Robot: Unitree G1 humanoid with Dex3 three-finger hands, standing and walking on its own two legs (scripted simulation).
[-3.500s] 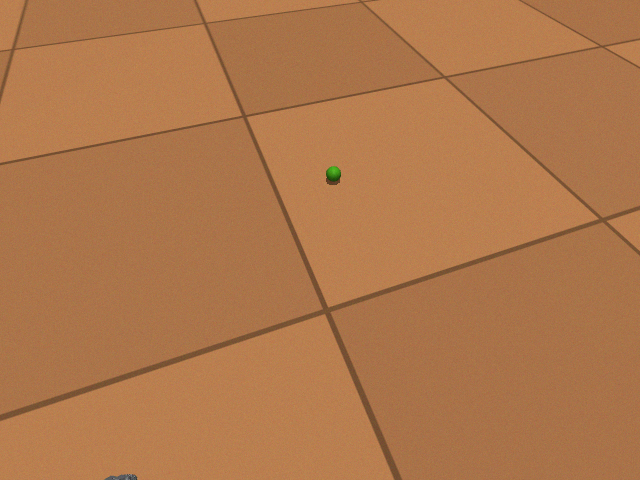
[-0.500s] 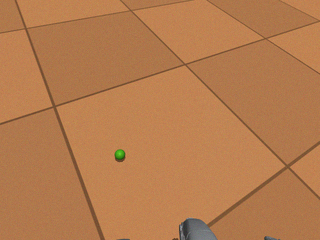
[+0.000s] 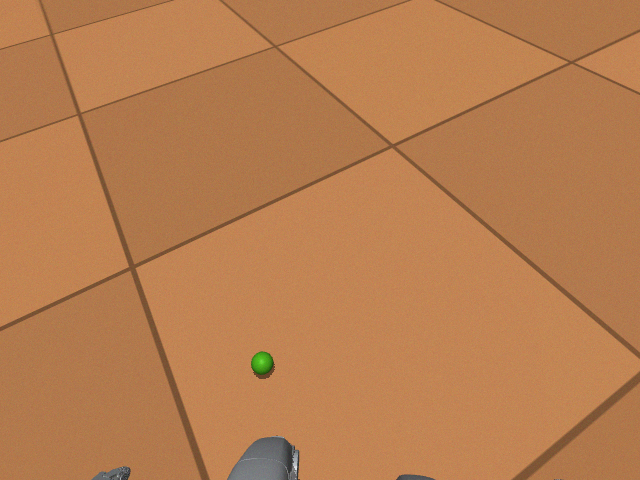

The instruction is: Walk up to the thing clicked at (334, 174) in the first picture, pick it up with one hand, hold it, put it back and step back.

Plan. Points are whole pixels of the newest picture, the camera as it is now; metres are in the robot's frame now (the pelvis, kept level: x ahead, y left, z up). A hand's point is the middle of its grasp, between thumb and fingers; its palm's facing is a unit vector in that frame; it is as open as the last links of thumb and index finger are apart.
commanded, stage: walk up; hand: left
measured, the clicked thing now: (262, 363) +0.51 +0.27 -0.74
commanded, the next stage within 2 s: stand in 1.70 s
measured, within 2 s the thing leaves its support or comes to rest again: neither
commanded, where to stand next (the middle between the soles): +0.15 +0.03 m, yaw +1 degrees
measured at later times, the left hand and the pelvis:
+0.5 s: hand out of the picture +0.12 +0.30 -0.17, palm faces -0.05 -0.93 -0.36, open 7.4 cm; pelvis +0.08 +0.04 -0.01, yaw +0 degrees
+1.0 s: hand (171, 406) +0.22 +0.27 -0.15, palm faces -0.03 -0.94 -0.33, open 7.4 cm; pelvis +0.11 +0.02 +0.00, yaw -1 degrees
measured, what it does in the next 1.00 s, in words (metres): walks ahead: left foot, then right foot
